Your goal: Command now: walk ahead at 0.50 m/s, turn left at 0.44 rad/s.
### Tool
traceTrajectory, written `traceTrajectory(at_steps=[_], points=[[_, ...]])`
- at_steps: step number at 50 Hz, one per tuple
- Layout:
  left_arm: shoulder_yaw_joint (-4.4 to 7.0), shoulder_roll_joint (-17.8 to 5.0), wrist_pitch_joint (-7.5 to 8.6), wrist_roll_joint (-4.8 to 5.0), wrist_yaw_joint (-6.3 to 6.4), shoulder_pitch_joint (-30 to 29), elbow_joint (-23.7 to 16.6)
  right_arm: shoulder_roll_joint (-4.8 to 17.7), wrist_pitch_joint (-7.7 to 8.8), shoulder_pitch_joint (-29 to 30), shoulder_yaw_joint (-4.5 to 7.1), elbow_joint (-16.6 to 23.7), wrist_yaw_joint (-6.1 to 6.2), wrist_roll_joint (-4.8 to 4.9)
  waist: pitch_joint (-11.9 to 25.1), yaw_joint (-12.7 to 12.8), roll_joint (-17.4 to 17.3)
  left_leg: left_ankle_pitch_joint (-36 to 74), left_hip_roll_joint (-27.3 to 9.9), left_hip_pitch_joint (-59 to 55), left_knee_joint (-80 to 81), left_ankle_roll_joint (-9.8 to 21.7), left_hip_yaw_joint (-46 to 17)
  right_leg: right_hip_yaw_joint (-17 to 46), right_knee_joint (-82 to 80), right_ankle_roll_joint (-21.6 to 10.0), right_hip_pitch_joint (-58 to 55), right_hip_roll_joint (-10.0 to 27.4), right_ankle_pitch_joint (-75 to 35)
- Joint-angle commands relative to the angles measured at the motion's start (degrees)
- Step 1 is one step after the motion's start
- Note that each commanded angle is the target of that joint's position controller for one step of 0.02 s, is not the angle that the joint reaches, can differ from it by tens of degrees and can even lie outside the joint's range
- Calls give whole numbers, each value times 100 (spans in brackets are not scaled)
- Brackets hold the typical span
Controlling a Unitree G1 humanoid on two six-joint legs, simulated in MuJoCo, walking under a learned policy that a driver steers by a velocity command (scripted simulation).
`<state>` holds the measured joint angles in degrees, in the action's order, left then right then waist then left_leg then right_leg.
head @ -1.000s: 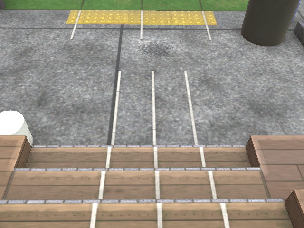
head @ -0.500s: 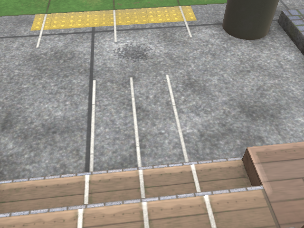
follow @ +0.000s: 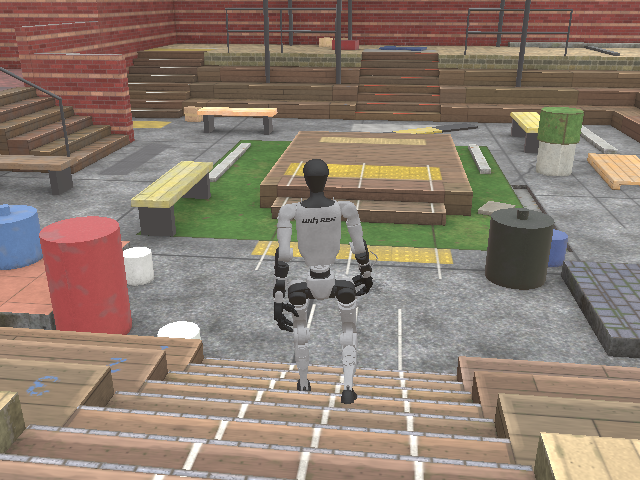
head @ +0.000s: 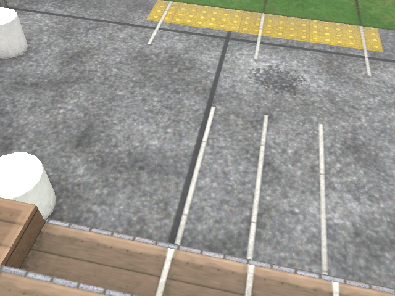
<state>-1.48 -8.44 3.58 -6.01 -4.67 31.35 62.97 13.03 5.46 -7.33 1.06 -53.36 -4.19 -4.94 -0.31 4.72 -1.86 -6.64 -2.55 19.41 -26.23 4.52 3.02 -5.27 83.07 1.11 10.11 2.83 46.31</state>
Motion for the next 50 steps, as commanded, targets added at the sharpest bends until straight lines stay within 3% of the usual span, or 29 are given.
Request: traceTrajectory(at_steps=[1, 2, 4, 5, 7, 9, 12, 15, 19, 20, 21, 22, 23, 24, 25, 26, 28, 29, 31, 34, 37, 41, 44, 45, 46, 47, 48, 49, 50], points=[[202, -770, 218, 366, -191, -1219, -1185, 1477, -23, -3778, 518, -927, 28, 10, 1180, -1884, -719, 2984, -1784, -5766, -390, 2051, -2952, 410, 2850, 106, 5541, -352, 70], [201, -887, 333, 359, 51, -1902, -1425, 934, -22, -2851, 377, -724, 35, 122, 344, -1568, 140, 207, -1729, -4306, 166, 1604, -2920, 748, 1763, -163, 5687, 118, -799], [167, -609, 371, 50, 435, -1405, -1207, -38, 81, -1479, -31, -280, 6, 45, -293, -506, 645, -431, -1375, -978, 662, 1472, -2555, 1442, -671, -508, 3751, 712, -2989], [149, -383, 296, -13, 529, -1459, -1200, 110, 174, -1194, -15, -216, 23, 54, -752, -355, 116, -746, -1187, 154, 888, 1683, -2579, 1301, -997, -527, 3226, 680, -2877], [142, -318, 154, 6, 458, -1420, -1163, 158, 199, -1447, -29, -249, 84, 264, -402, -478, 2, -950, -757, 968, 933, 1673, -2058, 874, -2088, -333, 2415, 487, -3687], [57, -206, 147, 4, 320, -990, -1200, 213, 243, -1463, -81, -184, 107, 42, -106, -239, -43, 157, -341, 2052, -44, 1492, -1627, 553, -1941, -239, 1417, 192, -4513], [-8, -482, 146, -10, 278, -2240, -1536, -175, 318, -2288, -185, -312, 336, 105, 44, -1021, 425, -1098, -164, 413, -1378, 1252, -2124, 1343, -4490, 52, 3129, 446, -7102], [-22, -432, 35, 134, 321, -2502, -1983, 329, 188, -2100, -151, -107, 144, -91, -216, -697, -100, -1958, 162, 2960, -1322, 1112, -2134, 453, -4251, 149, 304, -81, -6309], [103, -869, -8, 200, 273, -2396, -2055, 510, 93, -2288, -62, -31, 160, 86, -619, -686, 24, -2086, 109, 867, -2825, 1021, -3193, 873, -6423, -131, 689, -93, -5252], [196, -1015, 58, 304, 323, -1821, -1817, 591, -6, -2200, -30, -7, 117, 139, -575, -414, 145, -1626, 224, 652, -3506, 946, -3140, 734, -7279, -298, 124, -80, -5655], [443, -1428, 195, 389, 350, -740, -1503, 613, -21, -2068, -34, 89, -64, -37, 54, 38, 78, -330, 372, 1347, -4647, 660, -2843, 528, -6394, -723, -1572, 123, -5981], [622, -1862, 280, 253, 366, 541, -1179, -313, 83, -2739, -216, 72, -193, 88, 1392, 131, 1320, -1575, 945, 2799, -7188, 29, -1813, 1219, -4838, -1799, -3916, 1132, -8861], [663, -2195, 228, 130, 218, 427, -1386, -586, 126, -3870, -258, 39, -220, 361, 2111, -313, 1678, -4013, 1374, 4566, -9810, -349, -1082, 2595, -4125, -2960, -4851, 2424, -11623], [780, -2164, 105, -25, 136, 351, -1406, 54, 56, -2987, -154, 616, -204, 363, 1613, 241, 1346, -3821, 1100, 6218, -10370, -629, -1206, 4234, -4958, -3287, -4768, 3051, -9045], [647, -1634, 126, 36, 119, -187, -1373, 231, -21, -1892, -93, 779, -70, 297, 365, 130, 533, -2810, 621, 7047, -10322, -607, -1129, 3564, -5315, -2719, -3435, 2832, -7114], [272, -594, 124, 0, 54, -724, -1452, 78, -99, -1896, -149, 639, 65, 192, 93, -292, -464, -1280, 163, 6049, -8718, -390, -1560, 2545, -5635, -1986, -1956, 2148, -5731], [89, 58, 246, 92, 237, -964, -1245, -319, -107, -2129, -223, 493, -38, 138, -641, -968, 104, 50, -558, 4139, -7025, -38, -1236, 1350, -6125, -1259, 854, 1292, -5915], [95, -88, 404, 190, 368, -1197, -1245, -377, -86, -2036, -255, 407, -176, -66, -616, -942, 410, 727, -566, 3529, -5914, 18, -973, 887, -6281, -1144, 1485, 789, -5464], [118, -442, 604, 143, 487, -701, -992, -33, -20, -1057, -118, 524, -328, 114, -278, -349, 217, 2115, -392, 2703, -3890, -105, -615, 482, -6537, -1310, 1706, 756, -5286], [219, -1217, 590, 96, 420, -22, -490, 154, -50, -642, -22, 636, -285, 241, -221, -498, 423, 1663, -281, 3372, -3531, -195, -1037, 998, -6357, -1263, 182, 1409, -7209], [206, -1149, 503, 49, 354, -382, -505, 250, -57, -608, -8, 597, -180, 81, -117, -652, 169, 1523, -224, 3633, -3486, -177, -1040, 695, -5845, -936, -773, 1394, -7845], [209, -1243, 544, 171, 666, -440, -720, 356, -74, -66, 47, 1080, -193, 132, -162, -604, 472, 517, -100, 2581, -3773, -301, -287, 70, -5401, -649, -401, 1189, -8571], [399, -1751, 488, 353, 439, -588, -775, 727, 20, -469, 274, 971, -55, 229, -367, -796, 811, -675, 441, 184, -2798, -340, 309, -129, -4888, -571, 645, 951, -9231], [546, -2075, 449, 382, 259, -1151, -929, 981, 110, -1341, 425, 605, 29, 334, -276, -1253, 527, 103, 652, -1206, -1830, -270, 402, -182, -3947, -517, 1270, 742, -8962], [612, -1960, 434, 357, 42, -1279, -1124, 1349, 179, -2086, 576, 293, 213, 347, 340, -1441, -253, 2834, 217, -3197, -1504, 417, -202, -174, -2278, -140, 2488, 396, -7547], [325, -853, 410, 245, -150, -855, -1195, 1400, 202, -2921, 534, 122, 265, 232, 2082, -1458, -1261, 4818, -1755, -4869, -1053, 2220, -2516, 57, 14, 235, 3535, -334, -374], [358, -843, 372, 552, -187, -1599, -1639, 1038, 265, -3354, 462, 24, 292, -57, 1551, -1715, -144, 5166, -2014, -4095, -432, 2195, -2992, 942, -149, -132, 4034, -424, 113], [344, -577, 80, 813, 303, -949, -1288, 1022, -107, -2237, 383, -182, 507, 748, 140, -770, -434, 5200, -1905, -2568, -472, 1427, -2481, 1016, -645, -93, 3880, -262, -924], [333, -622, -99, 691, 498, -804, -1241, 578, -250, -1500, 224, 165, 533, 786, -226, -548, -123, 4471, -1802, -1131, -118, 1013, -1999, 1046, -1333, -50, 3038, -63, -1476]])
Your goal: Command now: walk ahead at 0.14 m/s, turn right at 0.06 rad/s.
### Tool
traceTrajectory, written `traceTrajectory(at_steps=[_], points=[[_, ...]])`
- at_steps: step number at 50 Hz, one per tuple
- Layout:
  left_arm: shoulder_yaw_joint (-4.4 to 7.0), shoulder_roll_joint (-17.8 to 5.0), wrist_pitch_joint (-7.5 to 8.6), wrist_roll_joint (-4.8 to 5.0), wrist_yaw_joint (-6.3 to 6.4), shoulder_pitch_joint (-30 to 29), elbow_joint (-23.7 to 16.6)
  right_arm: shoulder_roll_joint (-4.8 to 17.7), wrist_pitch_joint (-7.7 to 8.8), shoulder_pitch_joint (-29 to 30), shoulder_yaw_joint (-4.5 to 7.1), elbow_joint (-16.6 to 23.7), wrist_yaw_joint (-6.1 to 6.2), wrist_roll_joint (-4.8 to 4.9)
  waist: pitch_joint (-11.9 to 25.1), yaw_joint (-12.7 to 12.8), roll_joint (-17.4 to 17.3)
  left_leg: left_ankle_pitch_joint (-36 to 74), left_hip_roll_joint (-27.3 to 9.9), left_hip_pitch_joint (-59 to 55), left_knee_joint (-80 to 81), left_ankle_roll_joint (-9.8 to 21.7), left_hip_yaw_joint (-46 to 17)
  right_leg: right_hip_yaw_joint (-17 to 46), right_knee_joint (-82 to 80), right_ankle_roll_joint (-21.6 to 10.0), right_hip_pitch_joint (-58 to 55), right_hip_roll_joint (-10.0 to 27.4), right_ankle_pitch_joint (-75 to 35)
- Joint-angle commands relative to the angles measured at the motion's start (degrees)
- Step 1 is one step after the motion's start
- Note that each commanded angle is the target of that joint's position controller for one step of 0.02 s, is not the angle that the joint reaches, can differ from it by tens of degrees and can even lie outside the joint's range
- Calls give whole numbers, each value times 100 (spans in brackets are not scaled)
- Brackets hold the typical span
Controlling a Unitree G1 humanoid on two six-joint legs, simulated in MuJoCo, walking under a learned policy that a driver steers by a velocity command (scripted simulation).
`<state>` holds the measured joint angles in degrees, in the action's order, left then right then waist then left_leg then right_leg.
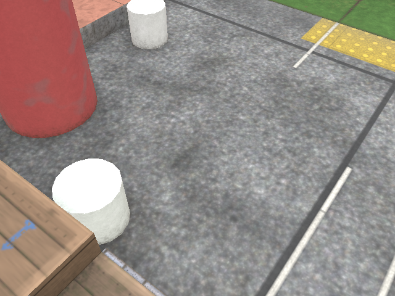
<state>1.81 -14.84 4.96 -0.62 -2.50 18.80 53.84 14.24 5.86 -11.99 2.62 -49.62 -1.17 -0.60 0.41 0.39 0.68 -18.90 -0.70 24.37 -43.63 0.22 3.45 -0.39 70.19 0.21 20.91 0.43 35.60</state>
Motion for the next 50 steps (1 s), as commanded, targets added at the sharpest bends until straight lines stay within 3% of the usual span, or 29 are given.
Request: traceTrajectory(at_steps=[1, 2, 3, 4, 6, 8, 10, 13, 15, 16, 17, 18, 19, 20, 21, 23, 25, 27, 33, 39, 41, 42, 43, 45, 46, 47, 48, 49, 50], points=[[9, 33, -123, -455, 13, -136, -578, -372, -59, -569, -213, -128, 7, -61, 115, 0, 9, 3691, -1713, -698, 1180, 1403, -1388, 378, -272, 31, 1499, 599, -176], [-65, 285, -162, -498, -154, 951, -110, -190, -49, -163, -187, -36, -89, -178, -59, 505, -414, 3258, -1411, 890, 1480, 1196, -757, 295, -183, 8, 18, 564, -1310], [-30, 370, -158, -569, -245, 1486, 154, -32, -15, 81, -171, 52, -100, -380, -258, 631, -286, 2184, -988, 1910, 1563, 1052, -182, 14, -263, -46, -557, 310, -2817], [-2, 251, -136, -631, -236, 1017, 5, 74, 92, 263, -131, 104, 15, -524, -103, 362, -368, 1183, -1120, 1670, 1535, 828, -314, 389, -479, -95, -182, 469, -3925], [95, 14, -74, -462, -120, 271, -269, 255, 203, 80, -139, -53, 211, -394, 76, 9, -17, -31, -1176, 1148, 823, 503, -218, 335, -2425, 29, 72, 641, -5185], [198, -287, -75, -305, 62, -574, -538, 50, 177, -774, -247, -375, 238, -395, -121, -490, -475, -382, -1541, 663, 364, 627, -616, 159, -3453, 266, 328, 578, -5217], [158, -240, -163, -420, 223, -1381, -925, 129, 114, -1478, -273, -491, 338, -346, -319, -936, -544, -725, -1987, 78, 141, 775, -1375, 271, -4319, 222, 950, 597, -4875], [108, 70, -387, -407, 326, -1353, -996, 420, -29, -1460, -206, -477, 303, -356, -468, -969, -711, -1104, -2439, 368, 152, 716, -1677, 139, -4555, -77, 325, 557, -4562], [284, -242, -436, -254, 386, -709, -835, 704, -115, -1033, -116, -459, 177, -361, -536, -529, -648, -1810, -2437, 799, -260, 484, -1327, -74, -4734, -291, -759, 404, -4723], [473, -590, -383, -177, 393, -180, -717, 796, -160, -820, -79, -505, 59, -488, -424, -132, -364, -2309, -2289, 1172, -869, 339, -941, -299, -4826, -497, -1699, 227, -4898], [708, -1006, -277, -166, 399, 305, -638, 609, -206, -959, -97, -647, -62, -608, -114, 286, 96, -2290, -1854, 1451, -2140, 29, -298, -372, -4972, -790, -2725, 143, -4827], [868, -1652, -141, -179, 350, 1096, -407, -95, -249, -1660, -202, -604, -188, -548, 1279, 63, 1126, -2966, -890, 1846, -4947, -550, 819, 721, -3675, -1809, -4302, 950, -7713], [834, -1633, 22, -343, 156, 2175, -165, 17, -224, -1507, -170, -447, -265, -214, 1607, 515, 1141, -2855, -449, 2790, -6678, -615, 502, 1366, -3558, -1983, -4938, 1374, -8083], [758, -1384, 151, -305, -37, 2520, -62, 214, -80, -435, -127, 142, -211, -93, 972, 959, 1308, -2710, -188, 4412, -7287, -525, 98, 2634, -4326, -2081, -4682, 1699, -5193], [599, -1106, 256, -244, -184, 2030, -43, 293, 37, 95, -97, 292, -13, -78, -13, 862, 1162, -2039, -427, 5340, -7651, -266, -486, 3350, -4669, -1989, -3641, 2019, -2081], [200, -338, 208, -263, -398, 960, -215, 206, 74, -682, -142, -30, 201, -353, -317, 59, 131, -619, -827, 4437, -6491, 60, -991, 3062, -4792, -1862, -1612, 1884, -656], [-52, 22, 300, -274, -275, 133, -313, -173, 53, -793, -296, 6, 293, -545, -493, -350, -102, 1145, -1004, 3873, -4795, 152, -1155, 2827, -5088, -1618, -272, 1328, -456], [-33, -254, 422, -74, -66, -51, -424, -60, -5, -451, -289, 30, 177, -521, -251, -110, -96, 1996, -846, 3171, -3180, -99, -863, 2416, -5385, -1912, 258, 992, -806], [-150, -426, 395, -356, -112, 387, -270, 252, -170, 64, -252, 249, 30, -685, 13, -191, 118, 1744, -444, 1759, -2413, -249, -323, 2442, -4121, -1982, 703, 456, -2697], [-104, -76, 365, -436, 40, 1443, 180, 39, -96, 1223, -411, 931, 30, -557, -87, 435, 376, -615, -9, 3391, -2059, -207, -538, 3645, -2848, -2042, -1899, 592, -3751], [-35, -143, 346, -436, 15, 938, 25, 53, -46, 667, -372, 777, -24, -527, -120, 96, 217, -665, 249, 1990, -1745, -124, -309, 3518, -2379, -1962, -891, 380, -4431], [-78, 68, 380, -600, 22, 844, 160, 167, -72, 330, -346, 550, -44, -501, -89, 100, 137, 683, -171, 2013, -980, -114, -1488, 3484, -1304, -1517, -1318, 220, -3582], [-26, 53, 358, -358, 147, 1385, 185, 155, -60, 485, -332, 484, -70, -645, 50, 470, 251, 1046, -191, 2994, -319, -95, -1351, 3396, -789, -1602, -2305, 87, -2450], [82, 137, 336, -178, 416, 3466, 865, 513, 53, 1501, -198, 670, -154, -456, -17, 1412, -554, 276, -182, 3583, -464, 474, -1598, 2658, 186, -965, -2772, -645, -2850], [74, 157, 312, -180, 458, 3595, 970, 413, 96, 1418, -173, 621, -173, -521, -39, 1307, 46, 12, -181, 3105, -449, 665, -1634, 2409, 446, -771, -2109, -832, -3004], [86, 195, 304, -265, 444, 2914, 716, 564, 132, 612, -99, 485, -138, -548, 38, 824, -11, 341, -293, 1249, -91, 1096, -1759, 1734, 713, -403, -560, -1418, -3330], [33, 98, 259, -386, 224, 526, -191, 804, 112, -1505, 15, 30, -146, -523, 777, -776, -690, 678, -982, -2938, 932, 1858, -2679, 712, 2326, -58, 3066, -1895, -2811], [-56, 656, 111, 403, 238, 126, -43, 459, 373, -1958, 227, -70, 17, 911, 779, -1614, -1381, 194, -2196, -4499, 1025, 1603, -4696, 1920, 2843, -141, 5143, -944, -215], [57, 120, 84, 517, 287, -860, -310, 463, 439, -1803, 174, -177, 141, 909, -203, -1605, -475, 456, -1983, -3727, 569, 1321, -4255, 2027, 2237, -114, 5628, -563, -449]])
Over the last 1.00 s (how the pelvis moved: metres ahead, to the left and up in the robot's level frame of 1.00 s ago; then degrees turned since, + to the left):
0.47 0.06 -0.18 30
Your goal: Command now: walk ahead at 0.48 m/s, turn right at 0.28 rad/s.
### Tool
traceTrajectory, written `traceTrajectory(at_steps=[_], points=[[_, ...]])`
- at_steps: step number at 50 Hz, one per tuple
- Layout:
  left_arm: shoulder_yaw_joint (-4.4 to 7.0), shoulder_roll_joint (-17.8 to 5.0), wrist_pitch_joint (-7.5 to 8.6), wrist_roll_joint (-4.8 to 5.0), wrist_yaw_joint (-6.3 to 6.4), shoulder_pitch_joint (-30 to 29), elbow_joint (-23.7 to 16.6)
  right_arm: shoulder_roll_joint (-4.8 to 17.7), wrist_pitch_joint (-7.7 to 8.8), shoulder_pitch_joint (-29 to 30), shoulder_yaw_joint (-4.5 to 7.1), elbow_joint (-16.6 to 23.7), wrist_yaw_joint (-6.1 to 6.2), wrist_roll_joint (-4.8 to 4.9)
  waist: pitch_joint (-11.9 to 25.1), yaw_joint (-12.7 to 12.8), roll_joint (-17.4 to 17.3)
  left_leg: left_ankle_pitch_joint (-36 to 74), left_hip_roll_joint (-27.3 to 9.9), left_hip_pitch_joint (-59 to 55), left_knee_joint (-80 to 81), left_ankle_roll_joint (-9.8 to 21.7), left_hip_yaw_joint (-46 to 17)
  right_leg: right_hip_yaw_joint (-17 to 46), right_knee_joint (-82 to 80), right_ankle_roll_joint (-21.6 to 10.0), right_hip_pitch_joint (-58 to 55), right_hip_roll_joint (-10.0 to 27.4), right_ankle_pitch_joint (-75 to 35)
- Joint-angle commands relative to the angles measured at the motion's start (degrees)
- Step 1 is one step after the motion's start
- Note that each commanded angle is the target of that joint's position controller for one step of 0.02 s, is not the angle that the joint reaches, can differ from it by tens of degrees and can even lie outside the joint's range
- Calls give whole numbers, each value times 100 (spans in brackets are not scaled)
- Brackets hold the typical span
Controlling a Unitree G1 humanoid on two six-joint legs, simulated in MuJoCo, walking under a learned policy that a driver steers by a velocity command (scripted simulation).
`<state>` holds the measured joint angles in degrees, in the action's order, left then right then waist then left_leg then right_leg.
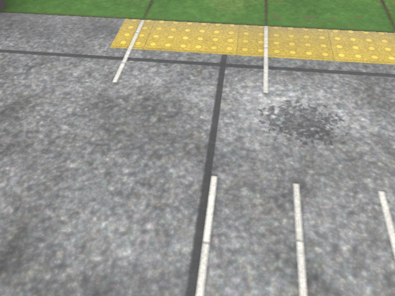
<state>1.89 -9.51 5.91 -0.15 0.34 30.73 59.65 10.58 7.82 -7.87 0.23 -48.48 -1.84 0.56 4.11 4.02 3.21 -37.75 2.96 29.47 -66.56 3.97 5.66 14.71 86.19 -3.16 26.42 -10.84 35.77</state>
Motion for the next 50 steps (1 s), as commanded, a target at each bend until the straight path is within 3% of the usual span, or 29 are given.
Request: traceTrajectory(at_steps=[1, 2, 3, 4, 5, 6, 8, 9, 11, 12, 13, 14, 15, 16, 17, 19, 23, 27, 33, 35, 36, 37, 38, 39, 40, 41, 42, 45, 50], points=[[99, -631, -31, 449, 20, -2656, -1144, 744, 238, -2048, 394, -468, 300, 568, -1018, -1640, -248, 1997, -2004, -3650, 2908, 844, -3850, 232, -360, 281, 5054, 768, -735], [75, -571, -63, 446, 11, -2831, -1290, 592, 164, -1858, 344, -544, 350, 258, -1209, -1365, -185, 1418, -1913, -3061, 3120, 809, -3678, -9, -1100, 206, 4724, 910, -993], [62, -545, -20, 493, -18, -3223, -1514, 353, 151, -1309, 265, -467, 434, 68, -1567, -1060, -287, 281, -1518, -1704, 3198, 584, -3115, -326, -2525, 115, 3968, 1027, -1869], [46, -463, -25, 422, -73, -2787, -1514, 307, 71, -292, 209, -228, 554, -15, -1740, -445, -380, 161, -1006, 262, 3299, 454, -2066, -905, -3955, 299, 2016, 994, -3425], [23, -127, -51, 181, -166, -1993, -1197, 506, -18, 149, 265, -165, 606, 112, -1137, -39, -464, 564, -712, 1637, 3311, 448, -1377, -1364, -4359, 375, -465, 926, -5337], [-13, 111, -130, 139, -230, -1414, -960, 735, -55, 367, 301, -134, 615, 251, -686, 236, -557, 1052, -823, 2113, 3430, 489, -1057, -1423, -4342, 398, -1873, 946, -6068], [2, -17, -315, 208, -199, -1033, -906, 627, -6, 743, 292, -178, 461, 433, -669, 528, -739, 1543, -921, 1799, 3159, 451, -863, -1493, -4507, 436, -2410, 1135, -5658], [14, -183, -348, 182, -156, -1151, -946, 489, 35, 606, 302, -262, 411, 497, -728, 495, -495, 1835, -847, 1377, 2722, 352, -789, -1618, -5104, 403, -2443, 1178, -5385], [169, -457, -267, 22, -172, -144, -521, 535, -44, 165, 325, -527, 364, 450, -188, 987, 167, 2656, -304, -150, -229, 101, -336, -1631, -7038, -153, -2972, 1433, -6279], [183, -452, -192, -73, -215, 471, -260, 622, -75, 143, 382, -484, 322, 247, 63, 1230, 732, 1403, 45, 61, -2108, 58, -76, -1301, -7098, -517, -3560, 1755, -6445], [49, -311, -95, -226, -274, 730, -186, 230, -45, -45, 339, -307, 274, 94, 181, 1033, 946, 247, 168, 1067, -3228, 238, -692, -1073, -5907, -525, -4211, 1936, -6800], [50, -636, -7, -286, -290, 359, -424, 88, 84, -970, 283, -159, 230, 250, 268, 379, 1610, 448, 225, 1913, -3003, 425, -1863, -58, -5132, -1000, -4666, 2529, -7903], [168, -868, -31, -146, -322, 142, -411, 288, 147, -1042, 294, -152, 251, 178, 424, 243, 1206, 783, 50, 2221, -2659, 318, -1588, 876, -5585, -1355, -4417, 2721, -7174], [331, -1352, -21, -67, -231, -551, -609, 529, 137, -821, 373, 48, 256, 267, 349, -221, 482, 1368, -267, 2775, -2125, 87, -1640, 1818, -6156, -1907, -4061, 3332, -4819], [340, -1406, -43, -57, -142, -1371, -837, 669, -29, -586, 407, 70, 341, 208, 204, -509, -363, 1849, -668, 2407, -1556, -142, -1374, 2168, -6589, -1860, -2902, 3383, -3584], [197, -968, -66, -43, -85, -1873, -981, 587, -349, -495, 426, 23, 395, 94, -144, -716, -461, 1916, -1030, 1810, -746, -507, -1371, 2016, -6882, -1689, -1502, 3134, -3559], [260, -921, -55, 81, 96, -1244, -770, 452, -371, 586, 376, 347, 397, -29, -193, -328, -73, 3195, -1131, 1506, 1206, -520, -1177, 639, -7103, -1179, -1329, 2351, -3964], [284, -836, -80, 197, 100, -859, -556, 322, -299, 1542, 326, 481, 287, 16, -255, 51, -19, 4142, -664, 824, 2947, -397, -707, -246, -7209, -822, -1704, 1907, -4129], [345, -886, -165, 161, 62, -454, -239, 414, -162, 2208, 311, 723, 68, 84, -535, 190, 178, 3641, -463, 854, 3732, -84, -555, -231, -6907, -786, -2843, 2287, -4223], [373, -972, -189, 145, 43, -651, -252, 606, -114, 1740, 390, 606, 48, 72, -338, -143, 279, 3397, -269, -137, 3978, 133, -399, -408, -6471, -674, -2731, 2213, -5236], [366, -960, -172, 144, 27, -837, -299, 804, -113, 1021, 497, 382, 68, 33, 37, -500, 270, 3509, -189, -1252, 3900, 298, -373, -598, -5911, -556, -2420, 2017, -6022], [340, -922, -138, 83, 7, -1214, -464, 1113, -121, -263, 635, 39, 98, -7, 674, -1086, 53, 4001, -653, -3005, 3596, 611, -932, -831, -4664, -356, -1419, 1734, -5795], [212, -556, -8, 77, -46, -799, -505, 1617, -188, -1321, 745, -119, 139, -88, 1655, -1211, -1140, 3600, -1968, -5411, 3736, 1397, -2921, -1258, -2451, 81, 707, 972, -3477], [196, -607, 111, 157, -123, -664, -472, 1402, -266, -1620, 670, -235, 142, -19, 2054, -1183, -1772, 2598, -2536, -5729, 4624, 1689, -4612, -791, -1383, 93, 1631, 764, -411], [321, -980, 142, 259, -115, -1058, -537, 1143, -281, -1042, 594, -107, 150, 24, 1133, -1087, -1347, 1787, -2365, -5035, 4879, 1442, -4198, -698, -987, 53, 2252, 1096, -709], [334, -1051, 113, 262, -61, -1535, -674, 961, -274, -424, 537, 63, 150, 11, 446, -914, -909, 1950, -2134, -4046, 5078, 1242, -3443, -932, -1157, 22, 2228, 1384, -1265], [366, -999, 55, 154, 15, -1719, -730, 806, -225, -44, 483, 93, 107, -31, 10, -680, -535, 2531, -1926, -3049, 5315, 1134, -2934, -1001, -1548, 42, 1853, 1589, -1689], [394, -668, -78, 83, 112, -1515, -726, 632, -141, -1, 427, -27, 52, -63, -104, -295, -713, 3411, -1555, -2061, 5626, 985, -2162, -1034, -2369, 74, 1020, 1817, -2062], [373, -595, -81, 24, 83, -2503, -1071, 975, -168, -646, 498, -322, 207, -1, -368, -458, -664, 4389, -1358, -2062, 5758, 827, -1512, -1191, -4025, 222, 1315, 1762, -3543]])
Over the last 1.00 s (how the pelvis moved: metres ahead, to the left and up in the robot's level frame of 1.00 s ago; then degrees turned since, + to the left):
0.35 -0.18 -0.21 -33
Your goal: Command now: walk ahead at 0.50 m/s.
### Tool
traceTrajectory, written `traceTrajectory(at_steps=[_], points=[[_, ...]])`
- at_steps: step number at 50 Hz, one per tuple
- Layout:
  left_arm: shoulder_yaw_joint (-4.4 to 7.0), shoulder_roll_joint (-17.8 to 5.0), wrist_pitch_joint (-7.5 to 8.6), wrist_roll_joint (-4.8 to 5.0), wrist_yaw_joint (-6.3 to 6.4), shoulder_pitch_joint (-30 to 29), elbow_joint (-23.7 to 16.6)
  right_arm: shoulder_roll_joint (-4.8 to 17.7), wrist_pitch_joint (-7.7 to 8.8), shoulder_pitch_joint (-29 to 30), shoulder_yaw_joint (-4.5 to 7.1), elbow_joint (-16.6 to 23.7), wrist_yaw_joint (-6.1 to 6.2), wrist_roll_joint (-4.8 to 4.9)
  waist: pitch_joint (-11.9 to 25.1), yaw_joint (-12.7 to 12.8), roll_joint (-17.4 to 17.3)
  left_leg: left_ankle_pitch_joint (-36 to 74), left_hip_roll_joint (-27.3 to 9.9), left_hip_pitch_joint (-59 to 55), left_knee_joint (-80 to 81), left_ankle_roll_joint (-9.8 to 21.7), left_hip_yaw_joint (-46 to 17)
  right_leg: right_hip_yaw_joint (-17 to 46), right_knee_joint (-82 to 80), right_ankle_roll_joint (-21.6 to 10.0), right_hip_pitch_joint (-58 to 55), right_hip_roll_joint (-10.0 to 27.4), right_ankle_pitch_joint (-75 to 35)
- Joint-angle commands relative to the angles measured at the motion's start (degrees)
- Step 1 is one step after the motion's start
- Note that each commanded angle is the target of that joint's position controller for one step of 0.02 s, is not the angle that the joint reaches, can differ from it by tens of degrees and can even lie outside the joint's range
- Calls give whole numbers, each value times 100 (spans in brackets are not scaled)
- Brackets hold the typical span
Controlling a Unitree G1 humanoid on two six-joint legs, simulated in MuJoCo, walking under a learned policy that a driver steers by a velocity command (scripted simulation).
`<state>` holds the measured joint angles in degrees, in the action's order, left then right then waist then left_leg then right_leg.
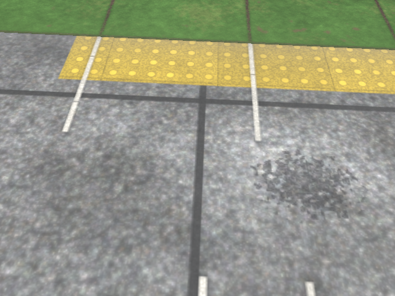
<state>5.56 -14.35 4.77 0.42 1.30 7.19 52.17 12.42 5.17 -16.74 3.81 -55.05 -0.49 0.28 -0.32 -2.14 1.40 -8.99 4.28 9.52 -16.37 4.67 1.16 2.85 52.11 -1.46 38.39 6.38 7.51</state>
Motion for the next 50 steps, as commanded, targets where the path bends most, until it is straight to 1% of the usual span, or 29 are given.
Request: traceTrajectory(at_steps=[1, 5, 10, 12, 13, 14, 15, 16, 17, 18, 19, 20, 21, 23, 27, 30, 33, 36, 38, 39, 40, 41, 42, 43, 44, 45, 46, 48, 50], points=[[-16, -75, 30, -28, -36, -336, -377, 793, 91, 143, 137, 282, 87, 40, 45, 110, -504, 1620, -1414, -20, 731, 684, -918, -52, -939, 48, -9, -17, -1001], [-112, -38, 19, 51, -141, -1135, -595, 820, 94, -336, 120, 34, 100, 96, -186, -150, -519, 1296, -1398, -234, 744, 585, -782, -162, -1837, 13, -267, -187, -1493], [-186, -164, 104, 97, -294, -1927, -928, 964, -8, -778, 162, -250, 111, 93, -380, -301, -493, 1849, -1823, -1311, 223, 640, -968, -272, -2400, -156, 14, -328, -639], [-127, -355, 136, 91, -328, -1556, -866, 1072, -57, -672, 191, -249, 116, 92, -101, -23, -654, 3128, -1814, -1434, -276, 529, -893, -442, -2616, -333, -804, -554, -289], [-37, -510, 143, 70, -322, -946, -677, 1069, -76, -541, 184, -226, 111, 112, 276, 320, -697, 4041, -1647, -1310, -850, 434, -722, -595, -2787, -482, -1788, -720, -427], [102, -816, 141, 25, -293, 174, -350, 966, -64, -337, 142, -129, 92, 84, 953, 798, -655, 4084, -1388, -563, -1951, 275, -526, -308, -2543, -759, -3485, -477, -805], [243, -1380, 125, -117, -220, 1238, -198, 568, 26, -513, 6, 36, 41, 53, 1916, 999, 191, 2078, -723, 1629, -4035, -100, -181, 1479, -2371, -1458, -6012, 974, -972], [159, -1230, 56, -74, -217, 1517, -102, 267, 132, -918, -125, -55, 4, 98, 2583, 881, 1225, -2357, -165, 2891, -5367, -185, -538, 3296, -2977, -1920, -6829, 1864, -454], [38, -754, 27, -44, -182, 1273, -168, 874, 183, -456, 63, -48, -2, 252, 1945, 970, 775, -2282, -459, 3419, -5910, -100, -934, 2884, -3200, -1638, -6298, 1623, 96], [-24, -580, 39, 9, -169, 662, -278, 1029, 177, -27, 125, 78, 28, 311, 1147, 811, 523, -1716, -749, 3545, -5793, -69, -751, 2024, -3445, -1368, -5346, 1413, 0], [-80, -410, 74, -6, -192, 266, -325, 930, 131, 209, 145, 120, 88, 264, 686, 630, 223, -1288, -941, 3356, -5494, -93, -621, 1516, -3730, -1204, -4487, 1162, -112], [-115, -288, 124, -44, -223, 57, -314, 810, 53, 214, 181, 121, 130, 195, 382, 429, 209, -980, -1090, 3084, -5241, -109, -645, 1142, -3981, -1078, -3851, 978, -205], [-128, -230, 150, -89, -242, -30, -265, 645, -31, 70, 183, 101, 140, 182, 290, 254, 305, -801, -1180, 2784, -5119, -114, -675, 868, -4186, -997, -3425, 870, -203], [-107, -278, 179, -105, -232, 42, -140, 399, -145, 20, 170, 128, 144, 201, 124, 132, 364, -577, -1231, 2746, -4954, -165, -681, 435, -4440, -985, -3033, 824, -439], [-49, -508, 194, -161, -102, 294, 35, 459, -200, 532, 214, 359, 107, 126, -92, 146, 236, 613, -1164, 3225, -4054, -266, -822, -306, -4570, -906, -3041, 762, -1114], [-67, -596, 159, -145, -5, 170, 8, 360, -163, 1094, 141, 601, -1, 34, -270, 208, 211, 1480, -979, 2578, -2764, -282, -304, -1118, -4389, -674, -2696, 459, -2206], [-31, -803, 56, -48, 102, 500, 122, 328, -206, 1613, 75, 904, -125, -2, -228, 381, 184, 1561, -855, 2408, -2163, -280, -20, -1278, -4043, -645, -3180, 637, -2710], [56, -1032, -96, 74, 164, 452, 101, 605, -272, 1555, 141, 1115, -240, -5, -47, 221, 339, 656, -682, 2303, -1887, -89, 111, -1262, -3331, -518, -3885, 907, -3531], [111, -1121, -195, 136, 220, 271, -7, 921, -261, 760, 287, 991, -282, -5, 361, -204, 335, 407, -327, 1390, -1452, 123, 323, -1315, -2126, -315, -3983, 787, -4129], [98, -1064, -226, 110, 215, 387, -43, 1238, -241, 170, 430, 842, -223, -6, 685, -444, 16, 1269, -179, 451, -940, 296, 216, -1421, -961, -55, -3668, 427, -3535], [-21, -718, -201, -143, 169, 658, -210, 1805, -264, -113, 549, 861, -70, -48, 1279, -293, -1137, 4098, -1329, -1120, -1344, 711, -1304, -1470, 897, 318, -2181, -21, -469], [-182, -302, -116, -182, 64, 1234, -375, 2029, -266, 223, 510, 1130, -55, -113, 2311, 206, -1839, 4926, -2695, -2749, -1135, 2197, -3843, -624, 2898, 618, -333, -1120, 3487], [-100, -715, -36, -26, -36, 885, -362, 1673, -329, 121, 416, 1284, -72, -114, 2660, -161, -897, 3870, -2471, -2472, -791, 2001, -3593, 289, 3173, 472, -128, -826, 3191], [-89, -762, -46, 105, -33, 403, -509, 1395, -330, 541, 346, 1404, -54, -71, 1992, -121, -627, 2984, -2176, -1842, -665, 1673, -2893, 223, 2963, 366, 150, -637, 2640], [-73, -727, -119, 46, 59, 270, -454, 1210, -343, 881, 306, 1445, -31, 30, 1309, 53, -92, 2313, -1852, -964, -500, 1321, -2384, 154, 2437, 392, 134, -397, 2191], [-20, -849, -217, -50, 153, 208, -478, 1070, -368, 1054, 264, 1483, 7, 63, 1007, 165, -169, 1804, -1681, -252, -363, 1164, -2193, 165, 1993, 397, -96, -260, 1937], [9, -883, -310, -79, 182, 216, -527, 1069, -391, 1106, 265, 1512, 26, 11, 879, 281, -350, 1409, -1526, 270, -216, 1090, -2167, 170, 1747, 380, -446, -244, 1779], [0, -738, -378, -106, 228, 286, -584, 1184, -397, 1114, 300, 1586, 70, -80, 869, 350, -583, 1421, -1358, 643, -132, 1067, -2094, 128, 1375, 411, -662, -377, 1563], [-17, -667, -388, -118, 266, 220, -645, 1283, -408, 1017, 334, 1637, 141, -53, 944, 321, -611, 1434, -1306, 598, -178, 1034, -2119, 183, 944, 483, -548, -447, 1388]])
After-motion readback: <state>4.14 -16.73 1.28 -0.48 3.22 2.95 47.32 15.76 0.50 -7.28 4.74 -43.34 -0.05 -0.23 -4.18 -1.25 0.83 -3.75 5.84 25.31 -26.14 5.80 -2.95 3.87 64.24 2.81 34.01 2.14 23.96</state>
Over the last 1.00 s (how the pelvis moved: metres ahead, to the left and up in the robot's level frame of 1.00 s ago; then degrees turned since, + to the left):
0.55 0.06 -0.05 1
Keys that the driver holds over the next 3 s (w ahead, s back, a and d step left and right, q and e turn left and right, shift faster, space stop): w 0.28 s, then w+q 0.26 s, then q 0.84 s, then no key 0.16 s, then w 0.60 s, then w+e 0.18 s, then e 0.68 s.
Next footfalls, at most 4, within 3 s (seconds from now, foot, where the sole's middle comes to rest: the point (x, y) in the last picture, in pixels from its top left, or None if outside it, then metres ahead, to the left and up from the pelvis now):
0.28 right None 0.33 -0.15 -0.79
0.78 left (163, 274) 0.57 0.11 -0.79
1.32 right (219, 253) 0.64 -0.09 -0.79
1.70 left None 0.45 0.10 -0.79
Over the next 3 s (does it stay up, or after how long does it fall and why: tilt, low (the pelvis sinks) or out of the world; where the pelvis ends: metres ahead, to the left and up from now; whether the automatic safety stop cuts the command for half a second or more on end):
stays up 0.87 0.25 -0.02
